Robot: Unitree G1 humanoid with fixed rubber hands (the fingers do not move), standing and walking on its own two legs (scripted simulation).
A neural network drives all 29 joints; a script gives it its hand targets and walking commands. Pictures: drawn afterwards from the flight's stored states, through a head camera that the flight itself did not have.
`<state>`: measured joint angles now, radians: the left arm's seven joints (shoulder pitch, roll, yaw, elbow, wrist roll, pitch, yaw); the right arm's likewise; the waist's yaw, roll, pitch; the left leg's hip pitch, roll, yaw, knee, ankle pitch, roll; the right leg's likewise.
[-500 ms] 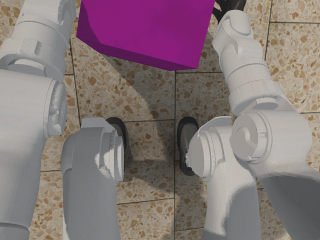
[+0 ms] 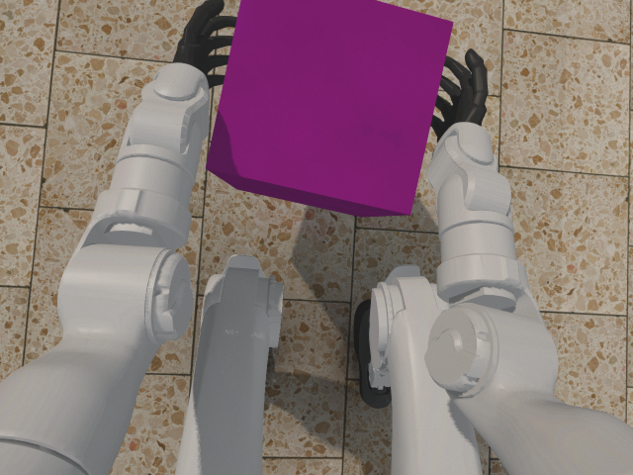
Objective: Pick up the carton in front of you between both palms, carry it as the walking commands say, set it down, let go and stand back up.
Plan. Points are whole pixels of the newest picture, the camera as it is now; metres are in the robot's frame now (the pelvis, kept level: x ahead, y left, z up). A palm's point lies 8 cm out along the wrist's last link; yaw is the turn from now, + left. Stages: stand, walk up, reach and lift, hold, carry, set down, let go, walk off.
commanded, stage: reach and lift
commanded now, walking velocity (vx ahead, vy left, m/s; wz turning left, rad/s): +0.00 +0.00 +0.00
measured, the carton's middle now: (320, 125) +0.51 +0.04 -0.16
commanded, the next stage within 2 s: none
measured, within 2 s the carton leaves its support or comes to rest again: neither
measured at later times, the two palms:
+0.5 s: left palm (151, 33) +0.48 +0.18 +0.07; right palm (562, 89) +0.47 -0.12 +0.08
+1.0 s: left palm out of the picture +0.43 +0.17 +0.23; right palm out of the picture +0.44 -0.13 +0.24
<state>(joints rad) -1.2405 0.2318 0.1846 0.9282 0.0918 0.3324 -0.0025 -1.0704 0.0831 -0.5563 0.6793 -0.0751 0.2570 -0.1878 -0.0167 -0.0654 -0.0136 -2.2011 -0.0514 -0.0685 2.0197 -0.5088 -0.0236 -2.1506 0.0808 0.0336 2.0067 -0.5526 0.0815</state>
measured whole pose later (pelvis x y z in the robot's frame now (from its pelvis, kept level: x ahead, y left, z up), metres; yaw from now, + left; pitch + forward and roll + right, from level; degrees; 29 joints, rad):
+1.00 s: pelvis +0.07 -0.01 +0.26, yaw +3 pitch +24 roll +0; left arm -0.53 -0.07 0.31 0.61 0.22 0.36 0.01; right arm -0.50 0.17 -0.42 0.55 -0.20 0.31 -0.09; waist -0.01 -0.03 -0.21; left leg -1.12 -0.04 -0.06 1.11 -0.41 -0.02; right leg -1.09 0.05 0.07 1.11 -0.44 0.02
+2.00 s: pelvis +0.10 -0.01 +0.36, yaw +3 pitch -4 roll +0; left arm -0.33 -0.17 0.28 0.37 0.32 0.65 -0.01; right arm -0.36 0.18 -0.34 0.40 -0.33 0.59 0.00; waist 0.01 -0.01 0.01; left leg -0.17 -0.02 -0.07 0.43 -0.19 -0.01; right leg -0.15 0.02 0.09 0.44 -0.23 0.01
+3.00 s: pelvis +0.09 -0.01 +0.36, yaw +4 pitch -8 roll +0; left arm -0.30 -0.16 0.23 0.27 0.30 0.78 -0.01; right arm -0.34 0.17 -0.29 0.30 -0.32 0.73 0.01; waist 0.00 -0.01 0.02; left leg -0.07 -0.02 -0.07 0.37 -0.17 -0.01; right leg -0.05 0.02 0.09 0.39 -0.21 0.01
